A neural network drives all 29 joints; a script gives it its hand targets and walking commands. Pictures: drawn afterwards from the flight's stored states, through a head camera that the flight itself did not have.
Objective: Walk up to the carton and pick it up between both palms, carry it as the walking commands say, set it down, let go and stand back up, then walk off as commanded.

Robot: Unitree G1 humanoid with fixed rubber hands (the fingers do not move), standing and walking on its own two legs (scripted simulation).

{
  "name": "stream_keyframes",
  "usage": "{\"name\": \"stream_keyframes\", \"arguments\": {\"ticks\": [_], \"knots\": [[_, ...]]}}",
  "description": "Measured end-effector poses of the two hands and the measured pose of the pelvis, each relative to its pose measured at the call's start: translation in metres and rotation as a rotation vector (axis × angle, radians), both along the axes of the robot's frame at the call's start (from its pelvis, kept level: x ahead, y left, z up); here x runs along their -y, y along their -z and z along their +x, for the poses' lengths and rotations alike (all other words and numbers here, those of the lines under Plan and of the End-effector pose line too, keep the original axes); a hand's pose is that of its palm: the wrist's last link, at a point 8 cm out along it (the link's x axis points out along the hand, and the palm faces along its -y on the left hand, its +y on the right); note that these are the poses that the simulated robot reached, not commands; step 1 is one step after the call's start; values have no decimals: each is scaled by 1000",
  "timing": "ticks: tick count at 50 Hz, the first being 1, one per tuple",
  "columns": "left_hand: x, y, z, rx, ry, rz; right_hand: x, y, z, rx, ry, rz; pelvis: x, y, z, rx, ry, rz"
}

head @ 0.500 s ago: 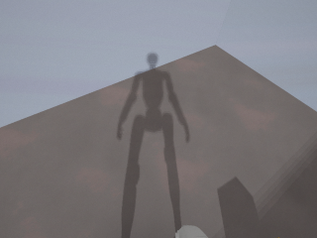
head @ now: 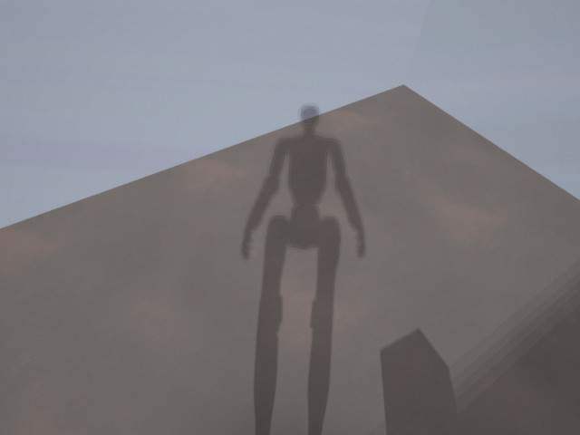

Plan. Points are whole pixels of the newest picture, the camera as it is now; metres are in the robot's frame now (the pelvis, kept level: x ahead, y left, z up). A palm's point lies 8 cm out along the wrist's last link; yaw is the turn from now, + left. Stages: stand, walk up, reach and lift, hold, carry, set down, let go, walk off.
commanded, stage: walk off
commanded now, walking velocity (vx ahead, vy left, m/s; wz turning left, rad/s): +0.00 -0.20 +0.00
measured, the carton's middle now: out of the picture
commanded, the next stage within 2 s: stand in 1.64 s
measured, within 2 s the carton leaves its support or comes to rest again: rests again in 1.90 s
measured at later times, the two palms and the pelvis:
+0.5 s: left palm out of the picture +0.08 +0.12 -0.12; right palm out of the picture -0.03 -0.42 -0.14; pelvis -0.02 -0.14 +0.00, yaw -1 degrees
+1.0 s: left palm out of the picture +0.01 +0.02 -0.14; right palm out of the picture -0.02 -0.49 -0.10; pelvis -0.03 -0.23 +0.01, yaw -1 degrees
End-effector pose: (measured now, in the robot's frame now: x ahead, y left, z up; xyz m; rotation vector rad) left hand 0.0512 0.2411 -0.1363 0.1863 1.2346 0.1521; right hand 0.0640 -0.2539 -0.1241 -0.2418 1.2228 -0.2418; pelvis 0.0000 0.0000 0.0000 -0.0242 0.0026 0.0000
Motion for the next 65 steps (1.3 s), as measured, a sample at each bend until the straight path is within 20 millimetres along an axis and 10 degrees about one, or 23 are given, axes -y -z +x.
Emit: {"name": "stream_keyframes", "arguments": {"ticks": [12, 23, 32, 42, 54, 65], "knots": [[29, 0, -15, -72, 16, -45, 57, -28, -64, -84, 68, -73, 42, -14, -8, 3, 17, -30], [107, -14, 36, 40, 104, 39, 157, 6, -99, -148, 118, -36, 124, 3, -16, -7, 25, 5], [160, -30, 8, 51, 47, 69, 193, 8, -58, -91, 48, 10, 171, -7, -20, -5, 5, 28], [206, 14, -36, -32, -9, -32, 197, -2, -25, 17, -4, -10, 203, 4, -24, 4, -5, -7], [229, -2, -35, -78, 29, -30, 264, -27, -97, -92, 78, -71, 246, -13, -35, 0, 21, -25], [312, -22, 0, 46, 100, 54, 359, 11, -125, -157, 110, -20, 327, 0, -49, -4, 17, 11]]}}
